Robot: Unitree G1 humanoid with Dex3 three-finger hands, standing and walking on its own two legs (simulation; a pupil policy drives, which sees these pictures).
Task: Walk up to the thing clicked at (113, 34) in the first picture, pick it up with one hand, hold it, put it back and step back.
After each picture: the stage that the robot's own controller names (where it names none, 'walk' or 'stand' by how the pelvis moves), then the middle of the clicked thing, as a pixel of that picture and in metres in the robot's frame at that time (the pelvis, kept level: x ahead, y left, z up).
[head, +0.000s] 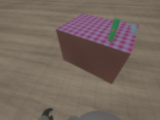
stand; (113, 31) +0.95 -0.20 +0.06
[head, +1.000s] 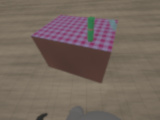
walk; (90, 30) +0.86 +0.09 +0.08
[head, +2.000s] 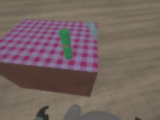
stand; (66, 46) +0.52 +0.24 +0.09
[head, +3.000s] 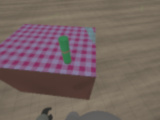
stand; (65, 51) +0.51 +0.23 +0.06
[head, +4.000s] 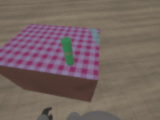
stand; (68, 53) +0.50 +0.22 +0.06
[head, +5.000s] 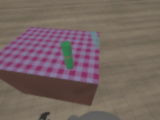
stand; (68, 56) +0.47 +0.21 +0.06
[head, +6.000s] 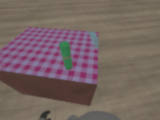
stand; (66, 57) +0.46 +0.22 +0.06
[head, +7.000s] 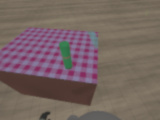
stand; (66, 56) +0.47 +0.23 +0.06
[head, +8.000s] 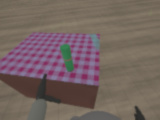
rise first; (68, 59) +0.45 +0.24 +0.06
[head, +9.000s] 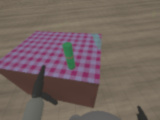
go down; (69, 57) +0.47 +0.24 +0.06
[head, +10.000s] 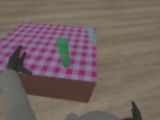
go down; (64, 54) +0.47 +0.22 +0.07
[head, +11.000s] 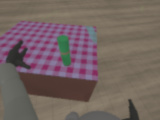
go down; (65, 52) +0.48 +0.21 +0.08
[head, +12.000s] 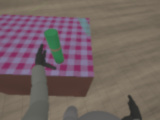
close in; (56, 49) +0.46 +0.24 +0.11
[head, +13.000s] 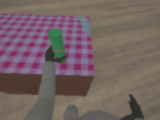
close; (59, 49) +0.46 +0.21 +0.12
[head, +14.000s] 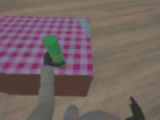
lift; (56, 54) +0.41 +0.22 +0.12
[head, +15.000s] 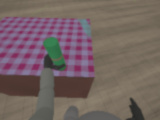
lift; (57, 57) +0.39 +0.22 +0.12
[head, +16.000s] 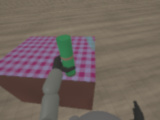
lift; (67, 58) +0.33 +0.16 +0.22
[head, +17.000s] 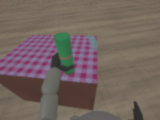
hold; (66, 57) +0.32 +0.16 +0.23
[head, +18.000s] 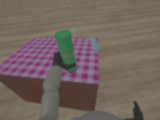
crouch; (68, 55) +0.32 +0.15 +0.25
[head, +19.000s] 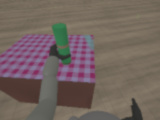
crouch; (63, 47) +0.40 +0.19 +0.24
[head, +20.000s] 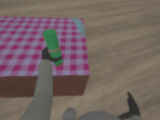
lower; (54, 50) +0.46 +0.22 +0.11
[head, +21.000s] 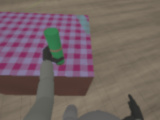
lower; (56, 49) +0.45 +0.22 +0.12
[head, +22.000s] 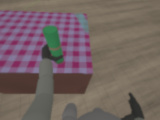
lower; (55, 47) +0.46 +0.22 +0.12
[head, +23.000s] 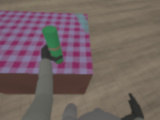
lower; (55, 48) +0.46 +0.22 +0.12
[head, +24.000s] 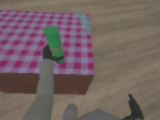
loosen; (56, 48) +0.45 +0.22 +0.12
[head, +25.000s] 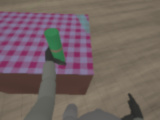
withdraw; (57, 49) +0.45 +0.22 +0.12
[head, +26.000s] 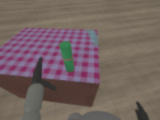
sink last; (68, 58) +0.42 +0.20 +0.10
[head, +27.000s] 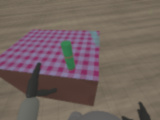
stand; (68, 56) +0.45 +0.22 +0.09
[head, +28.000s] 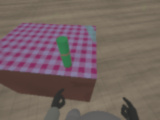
stand; (65, 54) +0.45 +0.22 +0.10
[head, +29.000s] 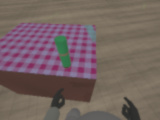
stand; (64, 54) +0.44 +0.22 +0.11
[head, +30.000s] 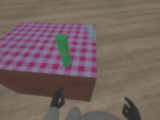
stand; (64, 52) +0.45 +0.22 +0.12
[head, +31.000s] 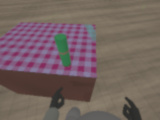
stand; (64, 52) +0.45 +0.22 +0.12
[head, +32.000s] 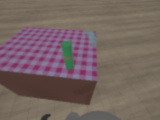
stand; (68, 57) +0.45 +0.21 +0.07
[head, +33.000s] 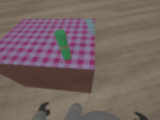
walk; (64, 47) +0.50 +0.25 +0.09
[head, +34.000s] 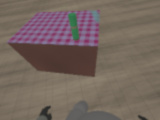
walk; (74, 28) +0.78 +0.24 +0.07
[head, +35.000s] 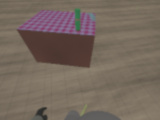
stand; (77, 20) +1.08 +0.24 +0.08
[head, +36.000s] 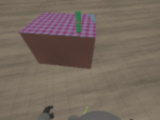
stand; (78, 22) +1.06 +0.23 +0.06
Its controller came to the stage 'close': yes
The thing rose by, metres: 0.20
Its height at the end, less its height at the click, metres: +0.00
